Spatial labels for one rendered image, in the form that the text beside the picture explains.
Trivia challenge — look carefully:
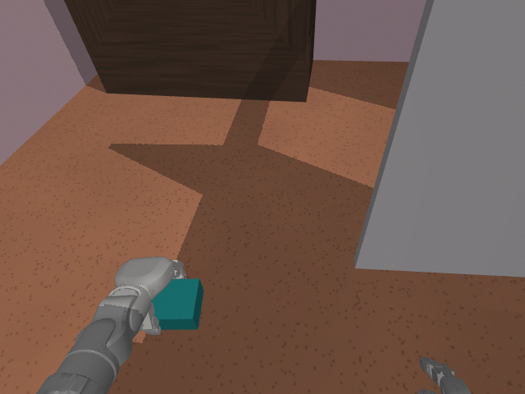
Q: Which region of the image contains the right robot hand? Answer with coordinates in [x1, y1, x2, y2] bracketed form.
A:
[418, 357, 471, 394]

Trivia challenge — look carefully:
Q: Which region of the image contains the small box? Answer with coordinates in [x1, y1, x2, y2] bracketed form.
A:
[152, 279, 203, 330]

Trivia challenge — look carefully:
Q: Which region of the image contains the left robot hand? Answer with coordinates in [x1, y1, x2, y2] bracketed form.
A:
[115, 257, 186, 335]

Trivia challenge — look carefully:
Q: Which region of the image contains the left robot arm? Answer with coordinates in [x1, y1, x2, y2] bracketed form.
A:
[36, 283, 152, 394]

